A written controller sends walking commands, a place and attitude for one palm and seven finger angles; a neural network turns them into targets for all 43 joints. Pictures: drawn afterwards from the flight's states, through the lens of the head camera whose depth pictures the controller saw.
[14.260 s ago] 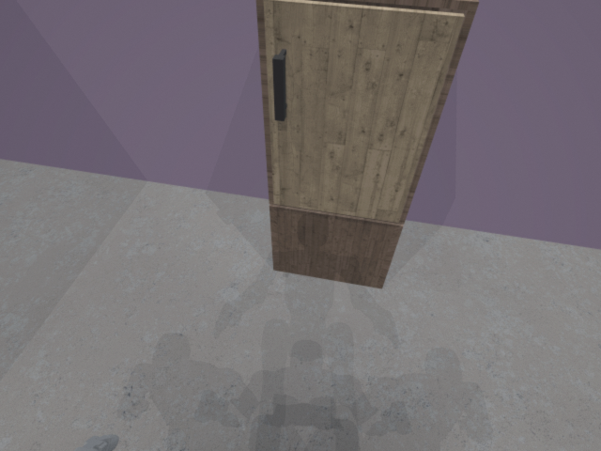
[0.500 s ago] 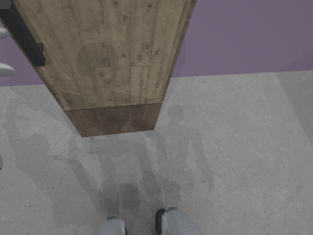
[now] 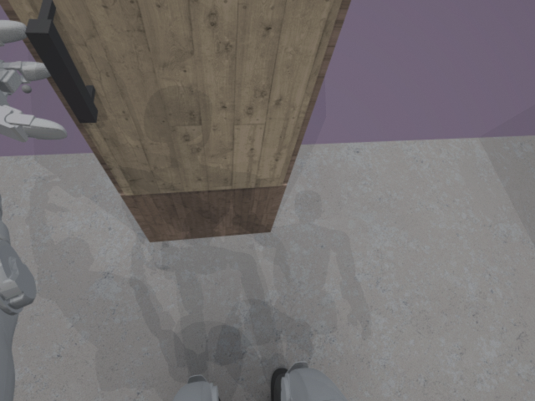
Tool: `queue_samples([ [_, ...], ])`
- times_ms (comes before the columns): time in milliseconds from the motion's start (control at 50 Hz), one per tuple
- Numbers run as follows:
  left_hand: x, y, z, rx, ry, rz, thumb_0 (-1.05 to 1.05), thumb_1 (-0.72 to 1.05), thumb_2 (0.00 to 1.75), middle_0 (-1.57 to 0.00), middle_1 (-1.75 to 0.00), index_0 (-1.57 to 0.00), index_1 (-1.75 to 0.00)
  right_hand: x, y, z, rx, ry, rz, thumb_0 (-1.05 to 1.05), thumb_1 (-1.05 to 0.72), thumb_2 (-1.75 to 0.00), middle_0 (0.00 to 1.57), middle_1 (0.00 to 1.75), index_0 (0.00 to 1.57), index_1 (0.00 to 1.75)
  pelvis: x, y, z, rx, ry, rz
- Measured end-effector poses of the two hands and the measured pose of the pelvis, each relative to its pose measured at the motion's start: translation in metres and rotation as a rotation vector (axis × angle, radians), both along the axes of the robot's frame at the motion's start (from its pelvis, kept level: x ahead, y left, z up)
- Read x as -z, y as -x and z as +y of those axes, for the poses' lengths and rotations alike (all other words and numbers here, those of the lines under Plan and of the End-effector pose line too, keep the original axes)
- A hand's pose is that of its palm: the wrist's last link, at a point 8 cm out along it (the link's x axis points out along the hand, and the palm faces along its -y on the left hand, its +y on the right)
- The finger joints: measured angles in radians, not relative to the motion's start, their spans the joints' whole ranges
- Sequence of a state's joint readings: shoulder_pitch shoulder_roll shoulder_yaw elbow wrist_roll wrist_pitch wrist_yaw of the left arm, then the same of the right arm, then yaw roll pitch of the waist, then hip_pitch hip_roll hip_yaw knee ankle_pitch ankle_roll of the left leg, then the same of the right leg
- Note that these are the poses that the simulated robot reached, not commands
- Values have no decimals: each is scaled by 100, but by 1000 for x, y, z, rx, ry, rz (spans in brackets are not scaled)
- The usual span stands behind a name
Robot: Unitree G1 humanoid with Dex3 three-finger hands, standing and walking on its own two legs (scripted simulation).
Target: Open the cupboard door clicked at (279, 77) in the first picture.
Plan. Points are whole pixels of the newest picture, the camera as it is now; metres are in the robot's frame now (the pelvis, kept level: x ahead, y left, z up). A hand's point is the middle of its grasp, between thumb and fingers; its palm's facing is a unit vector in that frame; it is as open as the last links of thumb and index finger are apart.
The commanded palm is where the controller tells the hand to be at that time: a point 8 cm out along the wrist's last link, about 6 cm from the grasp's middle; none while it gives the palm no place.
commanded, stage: slide the fingers in behind the handle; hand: left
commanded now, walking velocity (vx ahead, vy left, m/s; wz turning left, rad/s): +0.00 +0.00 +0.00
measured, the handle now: (69, 67) +0.56 +0.24 +0.11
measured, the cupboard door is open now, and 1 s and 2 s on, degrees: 0 0 0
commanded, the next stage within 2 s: close the thumb around the handle in 1.08 s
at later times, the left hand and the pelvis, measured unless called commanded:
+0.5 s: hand (42, 95) +0.50 +0.25 +0.11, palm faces +0.09 -1.00 -0.01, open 15.0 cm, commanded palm +0.49 +0.26 +0.11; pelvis +0.00 +0.00 +0.00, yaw +2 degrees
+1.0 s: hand (77, 87) +0.51 +0.22 +0.12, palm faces +0.04 -1.00 -0.01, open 13.9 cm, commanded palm +0.49 +0.26 +0.11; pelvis -0.01 -0.01 +0.00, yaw +0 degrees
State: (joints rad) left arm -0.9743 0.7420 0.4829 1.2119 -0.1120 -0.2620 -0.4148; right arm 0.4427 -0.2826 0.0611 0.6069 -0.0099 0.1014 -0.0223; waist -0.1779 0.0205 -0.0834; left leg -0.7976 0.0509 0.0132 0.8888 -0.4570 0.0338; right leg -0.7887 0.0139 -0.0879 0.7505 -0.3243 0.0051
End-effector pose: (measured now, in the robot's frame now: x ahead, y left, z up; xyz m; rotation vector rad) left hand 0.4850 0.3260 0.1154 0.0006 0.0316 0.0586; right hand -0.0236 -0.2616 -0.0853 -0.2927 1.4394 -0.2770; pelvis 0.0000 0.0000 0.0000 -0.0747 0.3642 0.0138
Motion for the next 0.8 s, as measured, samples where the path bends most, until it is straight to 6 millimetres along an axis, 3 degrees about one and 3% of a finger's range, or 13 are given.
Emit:
queue_samples([
  [240, 1, 6, -10, -28, 4, -8, -1, -50, 30, -30, -120, -15, -116, 7, -23, 1, -48, -22, -38, 1, -90, -90, 20, 30, 21, 30, 0, -2, 0, -21, -2, -14],
  [500, 1, 12, -20, -36, -6, -10, -1, -50, 30, -29, -120, -9, -116, 11, -24, -2, -77, -37, -30, 1, -90, -90, 20, 30, 20, 30, 0, 0, -5, -41, -5, -17],
  [620, 4, 2, -54, 49, 22, -7, -1, -51, 30, -29, -120, -18, -118, 10, -23, -6, -65, -31, -57, 1, -90, -90, 20, 30, 21, 30, 0, 2, -7, -32, -9, -25],
  [800, 3, -3, -54, 6, -27, -6, -1, -50, 30, -30, -120, -29, -123, 10, -9, -7, -19, -39, -88, 1, -90, -90, 20, 30, 20, 30, 2, 8, -10, -2, -18, -22],
])
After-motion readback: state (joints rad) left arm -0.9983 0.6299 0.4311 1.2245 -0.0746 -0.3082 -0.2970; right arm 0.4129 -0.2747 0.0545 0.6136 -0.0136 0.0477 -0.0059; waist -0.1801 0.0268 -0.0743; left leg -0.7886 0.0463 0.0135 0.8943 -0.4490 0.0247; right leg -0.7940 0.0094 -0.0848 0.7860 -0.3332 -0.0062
